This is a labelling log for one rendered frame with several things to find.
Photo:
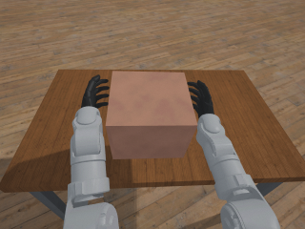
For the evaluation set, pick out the robot left forearm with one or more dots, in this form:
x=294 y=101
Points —
x=88 y=155

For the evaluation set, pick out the left robot hand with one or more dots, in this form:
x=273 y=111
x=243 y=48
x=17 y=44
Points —
x=90 y=98

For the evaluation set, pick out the robot right upper arm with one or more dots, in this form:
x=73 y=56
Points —
x=252 y=213

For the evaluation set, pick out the right robot hand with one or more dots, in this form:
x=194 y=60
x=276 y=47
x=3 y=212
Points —
x=203 y=100

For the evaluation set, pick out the carton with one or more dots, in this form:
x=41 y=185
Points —
x=150 y=115

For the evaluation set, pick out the robot left upper arm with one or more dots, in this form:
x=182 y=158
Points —
x=94 y=216

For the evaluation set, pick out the table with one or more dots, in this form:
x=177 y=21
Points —
x=42 y=162

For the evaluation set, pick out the robot right forearm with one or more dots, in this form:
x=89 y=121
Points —
x=231 y=181

